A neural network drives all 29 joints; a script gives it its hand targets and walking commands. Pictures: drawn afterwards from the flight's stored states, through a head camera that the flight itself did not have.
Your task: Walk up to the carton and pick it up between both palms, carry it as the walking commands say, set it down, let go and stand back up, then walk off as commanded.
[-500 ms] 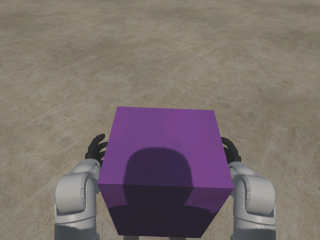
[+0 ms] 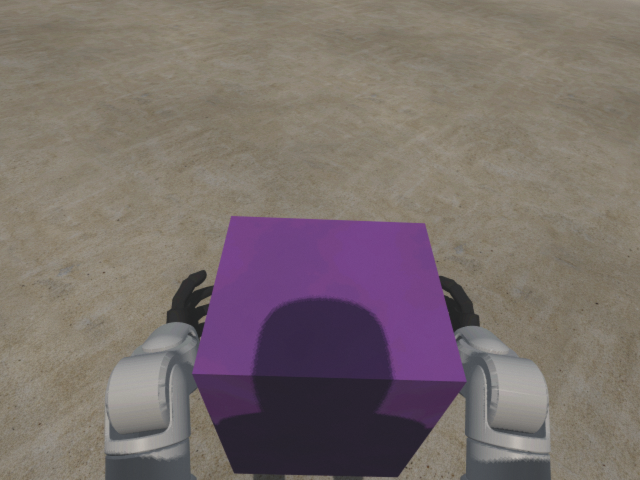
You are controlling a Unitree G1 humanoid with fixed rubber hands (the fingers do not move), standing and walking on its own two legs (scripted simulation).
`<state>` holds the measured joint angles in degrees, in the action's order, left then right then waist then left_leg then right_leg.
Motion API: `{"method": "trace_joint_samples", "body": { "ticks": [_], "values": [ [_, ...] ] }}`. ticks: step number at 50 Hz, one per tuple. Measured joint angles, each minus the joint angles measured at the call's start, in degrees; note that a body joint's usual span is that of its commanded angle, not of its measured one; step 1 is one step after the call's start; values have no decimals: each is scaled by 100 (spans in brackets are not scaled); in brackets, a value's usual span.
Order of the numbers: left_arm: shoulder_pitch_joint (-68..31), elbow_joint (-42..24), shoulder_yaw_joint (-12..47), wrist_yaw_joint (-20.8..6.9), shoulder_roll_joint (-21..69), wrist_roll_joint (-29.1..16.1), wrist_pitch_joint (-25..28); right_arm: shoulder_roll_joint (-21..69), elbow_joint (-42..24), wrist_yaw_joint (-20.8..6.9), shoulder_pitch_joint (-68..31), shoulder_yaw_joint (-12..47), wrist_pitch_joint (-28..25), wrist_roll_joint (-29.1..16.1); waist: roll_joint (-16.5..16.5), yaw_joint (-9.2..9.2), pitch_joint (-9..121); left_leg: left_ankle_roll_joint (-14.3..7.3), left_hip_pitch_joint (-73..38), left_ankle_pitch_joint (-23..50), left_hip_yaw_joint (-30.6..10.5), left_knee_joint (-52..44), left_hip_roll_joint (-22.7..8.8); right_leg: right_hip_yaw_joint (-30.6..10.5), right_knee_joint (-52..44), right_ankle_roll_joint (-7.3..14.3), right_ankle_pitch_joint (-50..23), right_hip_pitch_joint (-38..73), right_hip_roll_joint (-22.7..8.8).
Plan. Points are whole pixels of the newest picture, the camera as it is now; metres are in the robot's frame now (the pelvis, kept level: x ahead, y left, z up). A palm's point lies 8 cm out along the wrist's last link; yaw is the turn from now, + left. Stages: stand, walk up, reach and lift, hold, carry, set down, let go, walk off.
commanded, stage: carry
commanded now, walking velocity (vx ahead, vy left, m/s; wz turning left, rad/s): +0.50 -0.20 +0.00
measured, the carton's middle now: (321, 358) +0.26 +0.01 +0.04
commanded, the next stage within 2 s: none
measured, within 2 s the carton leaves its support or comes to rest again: neither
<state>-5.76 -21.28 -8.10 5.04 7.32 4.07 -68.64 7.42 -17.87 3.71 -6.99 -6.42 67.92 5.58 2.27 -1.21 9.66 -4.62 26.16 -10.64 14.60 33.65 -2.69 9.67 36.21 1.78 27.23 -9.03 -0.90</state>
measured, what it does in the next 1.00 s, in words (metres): walks ahead: right foot, then left foot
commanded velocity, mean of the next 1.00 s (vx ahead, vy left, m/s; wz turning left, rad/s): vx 0.50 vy -0.20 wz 0.00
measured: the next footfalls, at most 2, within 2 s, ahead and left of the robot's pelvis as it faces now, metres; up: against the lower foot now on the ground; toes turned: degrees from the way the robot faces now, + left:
right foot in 0.36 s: +0.38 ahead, -0.21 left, +0.00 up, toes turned -11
left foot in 0.74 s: +0.57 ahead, -0.04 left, +0.00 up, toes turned +12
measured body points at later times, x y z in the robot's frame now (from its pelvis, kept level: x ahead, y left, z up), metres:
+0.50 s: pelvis +0.29 -0.11 +0.01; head +0.30 -0.11 +0.46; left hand +0.57 +0.05 +0.08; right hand +0.57 -0.26 +0.07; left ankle +0.14 +0.03 -0.63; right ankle +0.34 -0.20 -0.72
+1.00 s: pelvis +0.58 -0.13 +0.03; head +0.58 -0.12 +0.47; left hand +0.87 +0.00 +0.10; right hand +0.84 -0.31 +0.10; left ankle +0.53 -0.05 -0.72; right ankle +0.62 -0.29 -0.68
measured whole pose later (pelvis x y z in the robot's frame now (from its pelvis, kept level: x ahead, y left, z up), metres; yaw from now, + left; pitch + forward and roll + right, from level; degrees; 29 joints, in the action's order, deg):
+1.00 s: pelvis +0.58 -0.13 +0.03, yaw -2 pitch +5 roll -2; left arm -7.1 -21.3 -7.1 4.7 7.4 4.8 -68.8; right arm 7.3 -19.7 4.1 -5.9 -7.2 67.5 4.9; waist 0.4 2.5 6.4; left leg -1.2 9.9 -16.0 13.3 21.2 -4.2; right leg 4.9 45.5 -0.2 15.7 -31.5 -4.9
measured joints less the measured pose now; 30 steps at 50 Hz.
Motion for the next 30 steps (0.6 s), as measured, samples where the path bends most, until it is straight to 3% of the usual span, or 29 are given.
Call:
{"method": "trace_joint_samples", "body": {
  "ticks": [2,3,5,12,16,19,21,23,25,27,30],
  "values": [
    [19,137,-45,3,-1,42,-50,1,237,0,-28,22,11,24,-70,78,-1,-68,-190,-509,3,136,-34,-343,1409,-61,140,-614,63],
    [-4,203,-43,3,-1,63,-88,-1,290,0,-5,10,18,23,-100,116,-35,-1,-323,-542,8,76,-53,-444,1932,-64,95,-924,67],
    [-57,310,-13,0,2,71,-124,-6,267,17,81,-17,39,17,-133,188,-97,94,-625,-522,19,-181,-75,-533,2340,-79,-209,-1473,-44],
    [-107,51,100,-10,12,30,22,-9,-175,56,97,-86,-8,-67,-243,384,-285,481,-1728,-641,-48,-1167,-290,-352,25,-195,-1485,-2195,-476],
    [-81,-157,126,-12,10,36,9,-4,-330,31,41,-91,31,-82,-243,378,-329,800,-2370,-934,-101,-1421,-412,-118,-834,-220,-2220,-2052,-462],
    [-136,-214,103,-15,14,19,13,-14,-400,24,-64,-101,81,-64,-302,308,-320,1045,-2621,-1485,-206,-986,-607,73,-1205,-89,-2576,-1725,-339],
    [-254,60,142,-20,27,48,99,-81,-281,12,-163,-192,127,-52,-602,214,-386,940,-2255,-1513,-537,185,-959,279,-731,47,-2223,-1695,-139],
    [-381,304,152,-21,42,100,92,-128,-125,4,-199,-260,136,-61,-498,114,-437,802,-1431,-1807,-975,1901,-700,281,-592,86,-1766,-1618,-188],
    [-349,310,143,-20,41,124,84,-96,-49,6,-204,-280,107,-72,-399,95,-501,655,-677,-1865,-1057,2884,-416,289,-754,83,-1704,-1431,-242],
    [-233,174,118,-15,28,90,93,30,-88,17,-175,-305,70,-56,-373,75,-528,571,-178,-1685,-936,2761,-262,312,-1033,92,-1648,-1177,-240],
    [-136,-69,87,-8,18,10,137,13,-272,43,-81,-134,-17,-56,-350,-17,-543,521,256,-1409,-711,1758,-132,338,-1414,93,-1573,-773,-173]
  ]
}}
